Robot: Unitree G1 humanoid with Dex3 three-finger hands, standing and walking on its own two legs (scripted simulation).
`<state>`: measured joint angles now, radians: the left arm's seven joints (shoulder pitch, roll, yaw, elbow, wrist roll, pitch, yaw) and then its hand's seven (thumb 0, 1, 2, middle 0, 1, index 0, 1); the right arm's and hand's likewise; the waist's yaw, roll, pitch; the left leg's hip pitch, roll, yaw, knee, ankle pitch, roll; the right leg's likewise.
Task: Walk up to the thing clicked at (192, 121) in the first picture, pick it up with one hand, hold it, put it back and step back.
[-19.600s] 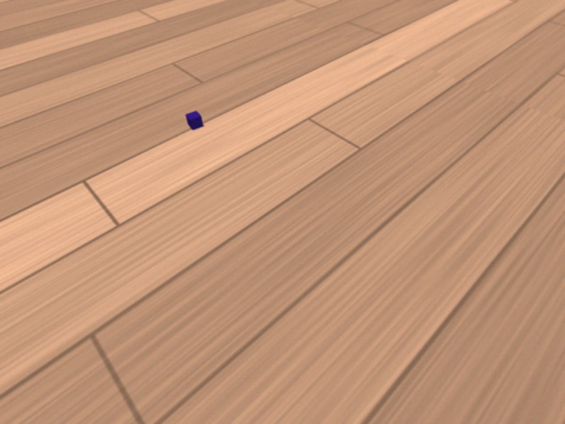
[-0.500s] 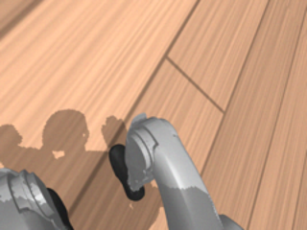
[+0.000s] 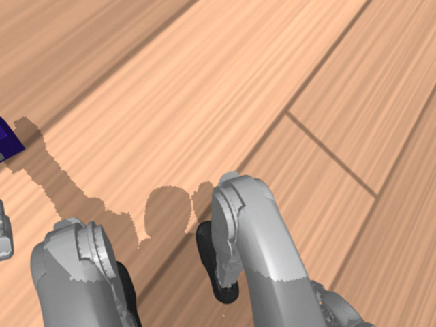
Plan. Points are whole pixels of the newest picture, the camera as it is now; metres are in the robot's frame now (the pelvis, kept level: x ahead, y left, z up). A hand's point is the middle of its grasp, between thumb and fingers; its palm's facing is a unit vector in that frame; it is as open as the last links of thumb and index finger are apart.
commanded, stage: lift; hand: left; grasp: from above
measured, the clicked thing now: out of the picture +0.50 +0.30 -0.21
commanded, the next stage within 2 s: hold in 1.78 s
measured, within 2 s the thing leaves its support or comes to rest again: neither
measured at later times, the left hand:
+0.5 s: hand out of the picture +0.47 +0.32 -0.06, palm faces -0.42 -0.19 -0.89, open 10.1 cm
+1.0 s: hand out of the picture +0.38 +0.29 +0.14, palm faces -0.40 -0.20 -0.89, open 10.0 cm
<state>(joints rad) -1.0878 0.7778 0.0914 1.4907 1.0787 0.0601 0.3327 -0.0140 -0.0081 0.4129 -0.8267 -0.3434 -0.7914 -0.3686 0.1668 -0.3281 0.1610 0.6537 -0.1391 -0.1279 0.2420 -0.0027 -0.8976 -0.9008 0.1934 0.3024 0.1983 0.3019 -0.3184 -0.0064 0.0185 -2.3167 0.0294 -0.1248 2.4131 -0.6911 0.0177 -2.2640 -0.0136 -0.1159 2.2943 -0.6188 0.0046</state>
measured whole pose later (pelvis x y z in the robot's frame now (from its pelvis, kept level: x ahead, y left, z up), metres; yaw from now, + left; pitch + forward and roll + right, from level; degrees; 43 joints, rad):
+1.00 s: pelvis +0.02 +0.00 +0.23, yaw +6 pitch +28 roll -3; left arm -0.56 0.44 -0.09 0.93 0.91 0.27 0.16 -0.01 -0.01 0.42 -0.83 -0.36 -0.79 -0.38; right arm 0.18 -0.25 0.00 0.71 0.03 -0.02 -0.03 0.00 -0.90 -0.90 0.20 0.30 0.20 0.30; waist -0.13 0.05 -0.22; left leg -1.53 0.03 -0.04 1.64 -0.61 0.01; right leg -1.51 -0.01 -0.05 1.59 -0.57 0.00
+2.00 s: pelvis +0.09 +0.01 +0.42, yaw +7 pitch +9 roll -1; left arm -0.35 0.29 -0.22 0.85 0.89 0.30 0.19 -0.01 0.02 0.39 -0.80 -0.33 -0.76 -0.37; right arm 0.25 -0.25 -0.02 0.77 0.04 -0.05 -0.04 0.00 -0.89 -0.89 0.20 0.30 0.20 0.30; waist -0.05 0.04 -0.08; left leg -0.51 0.01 0.02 0.73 -0.37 0.01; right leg -0.51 -0.01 -0.01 0.70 -0.34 0.02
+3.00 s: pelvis +0.08 +0.00 +0.44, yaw +7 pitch +1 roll +0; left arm -0.28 0.28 -0.27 0.71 0.89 0.38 0.10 -0.01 0.02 0.41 -0.80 -0.37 -0.76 -0.41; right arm 0.20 -0.26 0.00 0.74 0.05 -0.04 -0.02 0.01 -0.90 -0.90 0.20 0.30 0.20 0.30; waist -0.01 0.05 -0.03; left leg -0.29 0.01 0.02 0.53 -0.27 0.00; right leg -0.31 -0.01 -0.01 0.53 -0.25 0.01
